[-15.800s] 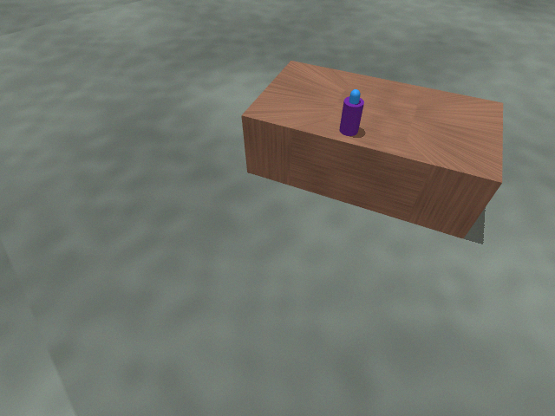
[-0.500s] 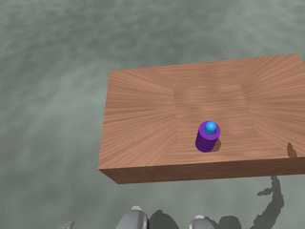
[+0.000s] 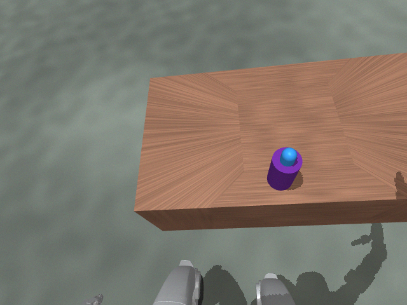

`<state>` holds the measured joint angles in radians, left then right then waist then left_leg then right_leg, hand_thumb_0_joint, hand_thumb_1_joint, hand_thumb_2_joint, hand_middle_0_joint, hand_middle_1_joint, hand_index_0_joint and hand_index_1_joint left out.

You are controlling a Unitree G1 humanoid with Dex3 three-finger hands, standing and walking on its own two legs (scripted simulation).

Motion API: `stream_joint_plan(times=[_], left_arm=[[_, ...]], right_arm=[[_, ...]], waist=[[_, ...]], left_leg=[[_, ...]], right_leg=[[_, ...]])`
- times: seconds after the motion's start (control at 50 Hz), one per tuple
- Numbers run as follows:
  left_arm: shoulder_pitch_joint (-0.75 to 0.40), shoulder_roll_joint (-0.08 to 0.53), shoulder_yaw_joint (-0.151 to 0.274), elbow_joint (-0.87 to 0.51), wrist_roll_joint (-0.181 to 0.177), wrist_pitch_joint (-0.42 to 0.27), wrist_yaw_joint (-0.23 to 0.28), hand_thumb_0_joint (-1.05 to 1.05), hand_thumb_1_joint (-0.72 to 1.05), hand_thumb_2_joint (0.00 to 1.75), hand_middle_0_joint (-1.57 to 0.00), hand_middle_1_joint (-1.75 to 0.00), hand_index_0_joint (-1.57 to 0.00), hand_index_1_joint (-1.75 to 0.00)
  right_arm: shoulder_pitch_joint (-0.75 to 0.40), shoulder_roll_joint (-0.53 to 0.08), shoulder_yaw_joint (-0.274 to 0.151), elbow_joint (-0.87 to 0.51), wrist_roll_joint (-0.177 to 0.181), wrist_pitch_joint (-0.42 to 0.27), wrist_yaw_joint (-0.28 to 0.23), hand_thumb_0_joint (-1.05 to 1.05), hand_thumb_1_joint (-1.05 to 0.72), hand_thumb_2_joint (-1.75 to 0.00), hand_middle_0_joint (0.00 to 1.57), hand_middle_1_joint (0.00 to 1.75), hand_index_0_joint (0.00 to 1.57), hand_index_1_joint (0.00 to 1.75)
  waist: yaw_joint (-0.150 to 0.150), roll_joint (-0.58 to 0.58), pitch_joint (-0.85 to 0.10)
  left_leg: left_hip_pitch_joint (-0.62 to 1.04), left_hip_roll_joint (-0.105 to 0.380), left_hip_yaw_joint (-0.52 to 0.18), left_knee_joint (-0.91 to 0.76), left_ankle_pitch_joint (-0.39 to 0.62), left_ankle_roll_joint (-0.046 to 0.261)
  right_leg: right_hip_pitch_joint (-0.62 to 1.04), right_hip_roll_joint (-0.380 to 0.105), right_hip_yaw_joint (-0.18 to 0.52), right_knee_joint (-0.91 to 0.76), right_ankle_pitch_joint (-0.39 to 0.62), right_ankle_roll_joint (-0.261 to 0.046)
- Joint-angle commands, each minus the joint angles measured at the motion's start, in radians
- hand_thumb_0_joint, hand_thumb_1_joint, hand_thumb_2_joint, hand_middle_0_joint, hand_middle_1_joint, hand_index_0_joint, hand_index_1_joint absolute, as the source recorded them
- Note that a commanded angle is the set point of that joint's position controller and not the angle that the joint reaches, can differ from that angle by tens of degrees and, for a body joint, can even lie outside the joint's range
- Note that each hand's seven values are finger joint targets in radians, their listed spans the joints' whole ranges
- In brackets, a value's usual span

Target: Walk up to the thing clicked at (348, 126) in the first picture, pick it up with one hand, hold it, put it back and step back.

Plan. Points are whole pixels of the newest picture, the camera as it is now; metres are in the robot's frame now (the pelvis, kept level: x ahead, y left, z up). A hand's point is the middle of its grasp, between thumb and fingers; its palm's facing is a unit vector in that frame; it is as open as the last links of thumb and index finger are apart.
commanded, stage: approach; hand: right
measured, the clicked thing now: (284, 166) +0.49 -0.15 -0.24
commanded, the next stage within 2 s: close in in 0.42 s
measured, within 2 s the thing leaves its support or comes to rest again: neither
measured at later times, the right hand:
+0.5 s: hand (341, 167) +0.47 -0.29 -0.20, palm faces +0.04 +1.00 +0.02, open 17.0 cm
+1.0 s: hand (302, 166) +0.48 -0.20 -0.23, palm faces +0.04 +1.00 -0.02, open 17.0 cm
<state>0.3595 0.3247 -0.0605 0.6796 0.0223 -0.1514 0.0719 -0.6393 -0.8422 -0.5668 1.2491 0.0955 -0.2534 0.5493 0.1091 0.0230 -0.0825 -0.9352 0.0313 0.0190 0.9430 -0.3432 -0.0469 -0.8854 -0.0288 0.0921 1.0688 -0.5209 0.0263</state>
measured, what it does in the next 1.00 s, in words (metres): lowers itself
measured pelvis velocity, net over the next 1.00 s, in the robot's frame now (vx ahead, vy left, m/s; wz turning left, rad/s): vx -0.08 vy -0.01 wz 0.02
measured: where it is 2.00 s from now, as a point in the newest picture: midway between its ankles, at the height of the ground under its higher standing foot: outside the picture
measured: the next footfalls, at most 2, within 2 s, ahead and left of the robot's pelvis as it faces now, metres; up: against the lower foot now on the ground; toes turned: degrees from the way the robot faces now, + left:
none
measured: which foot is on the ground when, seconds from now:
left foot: down 0.00-1.00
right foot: down 0.00-1.00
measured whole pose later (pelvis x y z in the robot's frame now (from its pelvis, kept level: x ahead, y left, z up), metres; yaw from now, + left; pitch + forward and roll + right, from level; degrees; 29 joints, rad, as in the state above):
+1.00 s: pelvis -0.08 -0.01 -0.27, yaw +1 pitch +36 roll +5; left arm 0.28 0.30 -0.06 0.63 0.06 -0.03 -0.06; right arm -1.03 -0.55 -0.48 1.11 -0.01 -0.39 0.20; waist 0.23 -0.05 -0.17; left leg -2.06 0.05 -0.05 1.94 -0.50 -0.06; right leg -2.00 0.06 0.10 2.10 -0.72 0.02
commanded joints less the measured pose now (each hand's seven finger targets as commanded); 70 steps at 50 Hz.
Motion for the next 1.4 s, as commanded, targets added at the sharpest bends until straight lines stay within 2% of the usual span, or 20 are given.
stream_joint_plan(times=[0.0,0.12,0.28,0.34,0.4,0.44,0.48,0.52,0.58,0.6,0.62,0.64,0.72,0.78,0.86,0.9,0.98,1.12,1.16,1.38], left_arm=[[0.052,0.183,0.060,-0.064,0.000,-0.045,0.002,0.00,0.88,0.92,-0.19,-0.29,-0.18,-0.30],[0.045,0.178,0.040,-0.072,0.018,-0.058,-0.004,0.00,0.87,0.93,-0.18,-0.29,-0.17,-0.30],[0.048,0.210,0.027,-0.080,0.046,-0.038,-0.010,0.00,0.90,0.91,-0.18,-0.29,-0.17,-0.29],[0.050,0.215,0.033,-0.074,0.056,-0.029,-0.023,0.00,0.90,0.92,-0.18,-0.28,-0.17,-0.29],[0.066,0.230,0.039,-0.054,0.066,-0.011,-0.037,0.00,0.90,0.92,-0.18,-0.28,-0.17,-0.29],[0.068,0.228,0.040,-0.047,0.072,0.003,-0.054,0.00,0.91,0.91,-0.18,-0.28,-0.17,-0.29],[0.055,0.227,0.038,-0.059,0.074,0.017,-0.072,0.00,0.91,0.92,-0.18,-0.29,-0.17,-0.29],[0.059,0.226,0.045,-0.068,0.070,0.030,-0.083,0.00,0.89,0.90,-0.19,-0.29,-0.19,-0.29],[0.045,0.224,0.062,-0.056,0.066,0.044,-0.099,0.00,0.91,0.89,-0.18,-0.29,-0.19,-0.29],[0.038,0.219,0.060,-0.055,0.065,0.047,-0.101,0.00,0.91,0.90,-0.18,-0.29,-0.19,-0.29],[0.042,0.229,0.065,-0.058,0.064,0.051,-0.102,0.00,0.91,0.90,-0.19,-0.29,-0.19,-0.29],[0.051,0.243,0.077,-0.074,0.063,0.061,-0.104,0.00,0.90,0.90,-0.19,-0.29,-0.19,-0.29],[0.050,0.226,0.087,-0.072,0.050,0.083,-0.113,0.00,0.92,0.90,-0.18,-0.29,-0.19,-0.29],[0.076,0.243,0.099,-0.080,0.038,0.097,-0.107,0.00,0.92,0.91,-0.18,-0.29,-0.18,-0.29],[0.067,0.188,0.084,-0.069,0.031,0.102,-0.112,0.00,0.91,0.91,-0.18,-0.29,-0.18,-0.29],[0.073,0.205,0.088,-0.090,0.028,0.104,-0.111,0.00,0.90,0.91,-0.18,-0.29,-0.18,-0.29],[0.080,0.178,0.077,-0.102,0.026,0.107,-0.117,0.00,0.91,0.91,-0.18,-0.30,-0.19,-0.29],[0.102,0.188,0.095,-0.114,0.030,0.121,-0.117,0.00,0.91,0.91,-0.18,-0.29,-0.18,-0.29],[0.111,0.193,0.107,-0.104,0.031,0.126,-0.117,0.00,0.91,0.91,-0.18,-0.30,-0.18,-0.30],[0.096,0.166,0.129,-0.112,0.039,0.169,-0.127,0.00,0.90,0.92,-0.18,-0.29,-0.18,-0.30]], right_arm=[[-0.281,-0.213,-0.030,-0.128,0.063,-0.148,0.020,0.00,0.57,-0.05,0.06,0.05,0.06,0.05],[-0.358,-0.244,-0.110,-0.181,0.137,-0.337,0.085,0.00,0.50,-0.03,0.09,0.04,0.08,0.03],[-0.517,-0.374,-0.225,-0.221,0.106,-0.384,0.113,0.00,0.47,0.00,0.11,0.02,0.09,0.02],[-0.614,-0.331,-0.201,-0.228,0.082,-0.355,0.092,0.00,0.43,0.00,0.11,0.02,0.09,0.02],[-0.654,-0.361,-0.209,-0.245,0.029,-0.319,0.042,0.00,0.40,0.00,0.11,0.02,0.09,0.02],[-0.657,-0.277,-0.146,-0.171,-0.007,-0.289,0.010,0.00,0.37,0.00,0.12,0.02,0.10,0.02],[-0.713,-0.262,-0.120,-0.215,-0.031,-0.282,-0.025,0.00,0.35,0.00,0.12,0.02,0.10,0.02],[-0.797,-0.324,-0.153,-0.365,-0.048,-0.284,-0.068,0.00,0.36,0.00,0.12,0.01,0.10,0.01],[-0.740,-0.104,-0.035,-0.230,-0.042,-0.254,-0.118,0.00,0.35,0.00,0.12,0.01,0.10,0.01],[-0.754,-0.095,-0.029,-0.235,-0.045,-0.254,-0.139,0.00,0.36,0.00,0.12,0.01,0.10,0.01],[-0.814,-0.133,-0.040,-0.324,-0.053,-0.262,-0.161,0.00,0.34,0.00,0.12,0.01,0.10,0.01],[-0.880,-0.244,-0.088,-0.455,-0.069,-0.268,-0.191,0.00,0.35,0.00,0.12,0.01,0.10,0.01],[-0.811,-0.025,0.039,-0.360,-0.087,-0.214,-0.252,0.00,0.37,0.00,0.11,0.02,0.09,0.02],[-0.878,-0.126,-0.005,-0.480,-0.103,-0.209,-0.303,0.00,0.40,0.00,0.11,0.02,0.09,0.02],[-0.780,0.102,0.090,-0.300,-0.079,-0.192,-0.334,0.00,0.42,0.00,0.10,0.02,0.08,0.02],[-0.817,-0.003,0.046,-0.396,-0.092,-0.206,-0.352,0.00,0.46,0.00,0.10,0.02,0.08,0.02],[-0.735,0.110,0.081,-0.286,-0.087,-0.208,-0.371,0.00,0.47,0.00,0.10,0.02,0.08,0.02],[-0.799,0.133,0.107,-0.479,-0.074,-0.224,-0.386,0.00,0.46,0.00,0.10,0.03,0.08,0.02],[-0.765,0.176,0.112,-0.459,-0.064,-0.220,-0.396,0.00,0.47,0.00,0.09,0.03,0.08,0.03],[-0.723,0.245,0.139,-0.524,-0.083,-0.228,-0.454,0.00,0.50,0.00,0.10,0.03,0.08,0.03]], waist=[[0.008,-0.124,-0.297],[0.024,-0.190,-0.514],[0.019,-0.303,-0.739],[0.054,-0.329,-0.808],[0.070,-0.349,-0.874],[0.101,-0.340,-0.818],[0.109,-0.328,-0.821],[0.094,-0.371,-0.887],[0.130,-0.309,-0.746],[0.124,-0.302,-0.697],[0.118,-0.329,-0.719],[0.079,-0.381,-0.828],[0.111,-0.334,-0.760],[0.088,-0.362,-0.843],[0.136,-0.222,-0.594],[0.104,-0.236,-0.644],[0.130,-0.160,-0.593],[0.108,-0.267,-0.807],[0.119,-0.247,-0.795],[0.100,-0.196,-0.798]], left_leg=[[0.036,-0.029,0.020,0.055,0.067,0.066],[-0.140,-0.021,-0.002,0.334,0.131,0.073],[-0.271,-0.004,0.001,0.609,0.175,0.075],[-0.324,0.000,0.006,0.692,0.187,0.078],[-0.369,0.002,0.013,0.747,0.190,0.078],[-0.462,0.000,0.026,0.782,0.155,0.078],[-0.492,0.001,0.026,0.801,0.096,0.075],[-0.524,0.005,0.033,0.825,0.042,0.073],[-0.643,0.004,0.057,0.846,-0.078,0.065],[-0.690,0.005,0.060,0.852,-0.118,0.066],[-0.712,0.008,0.061,0.858,-0.135,0.065],[-0.661,0.012,0.047,0.864,-0.133,0.067],[-0.707,0.009,0.055,0.867,-0.169,0.065],[-0.680,0.010,0.047,0.867,-0.165,0.066],[-0.777,0.008,0.048,0.852,-0.237,0.065],[-0.735,0.010,0.037,0.845,-0.230,0.066],[-0.701,0.010,0.038,0.833,-0.205,0.065],[-0.604,0.023,0.035,0.864,-0.026,0.073],[-0.603,0.025,0.038,0.871,0.013,0.073],[-0.549,0.031,0.020,0.858,0.054,0.075]], right_leg=[[0.000,0.003,-0.017,-0.054,0.216,-0.044],[-0.247,0.017,-0.038,0.243,0.283,-0.035],[-0.417,0.033,-0.047,0.497,0.341,-0.020],[-0.452,0.027,-0.040,0.577,0.352,-0.018],[-0.456,0.024,-0.036,0.636,0.373,-0.013],[-0.508,0.027,-0.029,0.667,0.346,-0.012],[-0.594,0.035,-0.029,0.700,0.241,-0.021],[-0.593,0.041,-0.035,0.705,0.177,-0.021],[-0.692,0.044,-0.026,0.724,0.038,-0.025],[-0.732,0.044,-0.019,0.718,-0.022,-0.025],[-0.720,0.047,-0.014,0.713,-0.056,-0.024],[-0.685,0.053,-0.026,0.704,-0.066,-0.025],[-0.706,0.055,-0.006,0.672,-0.143,-0.028],[-0.660,0.061,-0.002,0.650,-0.155,-0.027],[-0.840,0.065,0.003,0.663,-0.254,-0.047],[-0.832,0.070,-0.014,0.661,-0.239,-0.051],[-0.867,0.075,-0.042,0.680,-0.192,-0.060],[-0.692,0.076,-0.055,0.696,0.052,-0.036],[-0.681,0.074,-0.052,0.709,0.104,-0.031],[-0.699,0.076,-0.068,0.707,0.131,-0.031]])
